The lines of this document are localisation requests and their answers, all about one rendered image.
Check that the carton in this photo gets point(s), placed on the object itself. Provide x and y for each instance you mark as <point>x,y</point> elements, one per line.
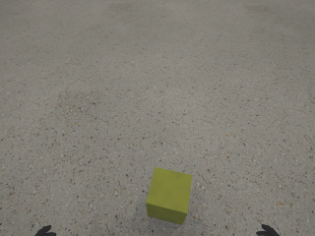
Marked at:
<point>169,195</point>

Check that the left robot hand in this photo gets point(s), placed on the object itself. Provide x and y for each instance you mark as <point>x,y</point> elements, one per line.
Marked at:
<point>43,230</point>

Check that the right robot hand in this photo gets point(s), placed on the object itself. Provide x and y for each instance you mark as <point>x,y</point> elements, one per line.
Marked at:
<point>269,231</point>

